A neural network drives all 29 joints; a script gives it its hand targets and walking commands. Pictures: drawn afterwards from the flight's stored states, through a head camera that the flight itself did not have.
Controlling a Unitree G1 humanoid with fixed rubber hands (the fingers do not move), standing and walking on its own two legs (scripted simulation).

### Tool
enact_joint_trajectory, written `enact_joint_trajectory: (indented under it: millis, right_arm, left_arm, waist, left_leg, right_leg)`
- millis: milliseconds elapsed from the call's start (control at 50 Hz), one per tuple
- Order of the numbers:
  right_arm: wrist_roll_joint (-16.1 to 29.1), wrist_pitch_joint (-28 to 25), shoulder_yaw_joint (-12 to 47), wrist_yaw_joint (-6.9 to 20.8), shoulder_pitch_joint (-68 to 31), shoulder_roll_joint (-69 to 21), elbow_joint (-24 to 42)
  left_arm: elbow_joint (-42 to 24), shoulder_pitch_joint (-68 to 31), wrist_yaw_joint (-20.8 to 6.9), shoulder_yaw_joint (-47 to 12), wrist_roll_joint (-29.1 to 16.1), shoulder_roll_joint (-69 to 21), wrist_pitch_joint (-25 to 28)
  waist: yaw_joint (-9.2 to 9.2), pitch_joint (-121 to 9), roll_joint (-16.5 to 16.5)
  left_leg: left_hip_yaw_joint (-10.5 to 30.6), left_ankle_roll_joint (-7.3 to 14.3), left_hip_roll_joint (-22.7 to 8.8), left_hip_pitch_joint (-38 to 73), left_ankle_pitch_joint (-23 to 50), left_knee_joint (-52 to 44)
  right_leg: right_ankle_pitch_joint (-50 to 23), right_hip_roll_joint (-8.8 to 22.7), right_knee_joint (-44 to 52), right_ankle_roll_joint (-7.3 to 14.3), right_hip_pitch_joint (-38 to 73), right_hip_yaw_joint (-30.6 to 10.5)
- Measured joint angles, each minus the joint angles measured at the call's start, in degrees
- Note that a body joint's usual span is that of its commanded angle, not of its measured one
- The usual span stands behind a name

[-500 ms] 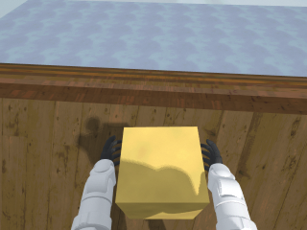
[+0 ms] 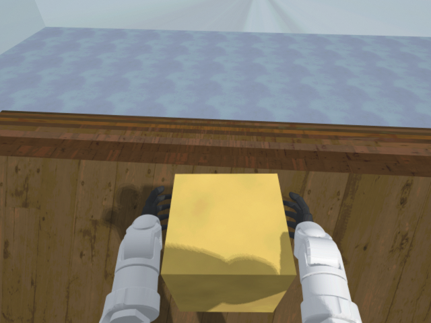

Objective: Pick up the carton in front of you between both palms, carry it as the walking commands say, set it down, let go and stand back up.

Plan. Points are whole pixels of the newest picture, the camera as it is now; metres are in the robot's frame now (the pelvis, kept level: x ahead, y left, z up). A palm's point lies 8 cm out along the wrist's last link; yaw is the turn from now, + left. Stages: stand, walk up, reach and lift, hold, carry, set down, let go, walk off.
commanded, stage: reach and lift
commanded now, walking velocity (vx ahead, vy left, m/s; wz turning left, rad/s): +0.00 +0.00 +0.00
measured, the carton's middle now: (226, 246) +0.30 +0.00 -0.05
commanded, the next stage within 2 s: hold in 0.64 s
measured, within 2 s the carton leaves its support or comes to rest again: neither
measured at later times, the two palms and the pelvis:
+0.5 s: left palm (151, 215) +0.31 +0.15 +0.04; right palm (304, 222) +0.31 -0.15 +0.04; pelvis +0.02 +0.00 +0.01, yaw +0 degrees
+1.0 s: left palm (148, 215) +0.30 +0.15 +0.06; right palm (308, 222) +0.29 -0.15 +0.05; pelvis +0.01 +0.00 +0.01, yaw +0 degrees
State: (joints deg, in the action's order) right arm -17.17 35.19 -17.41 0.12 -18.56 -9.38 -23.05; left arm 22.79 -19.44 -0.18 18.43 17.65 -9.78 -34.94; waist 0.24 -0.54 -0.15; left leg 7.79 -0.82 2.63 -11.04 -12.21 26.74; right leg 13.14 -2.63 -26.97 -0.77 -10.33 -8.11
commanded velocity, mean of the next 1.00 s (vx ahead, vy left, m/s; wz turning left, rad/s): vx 0.00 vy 0.00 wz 0.00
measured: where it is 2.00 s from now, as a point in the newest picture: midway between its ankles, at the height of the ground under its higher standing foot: outside the picture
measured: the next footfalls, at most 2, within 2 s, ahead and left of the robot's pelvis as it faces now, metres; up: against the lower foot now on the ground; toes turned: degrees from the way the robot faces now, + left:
none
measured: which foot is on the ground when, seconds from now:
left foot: down 0.00-1.00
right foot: down 0.00-1.00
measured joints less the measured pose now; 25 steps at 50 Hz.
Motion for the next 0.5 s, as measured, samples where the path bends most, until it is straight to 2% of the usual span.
enact_joint_trajectory:
  millis: [500]
  right_arm:
    - [1.23, 3.70, 4.41, -0.37, 3.91, 0.77, 5.36]
  left_arm:
    - [-5.22, 3.94, 0.13, -4.39, -1.30, 0.96, -3.46]
  waist:
    - [-0.07, -0.31, 0.02]
  left_leg:
    - [0.01, 0.11, -0.49, 5.26, 0.96, -5.32]
  right_leg:
    - [-1.02, 0.40, 5.45, 0.32, 5.35, 0.38]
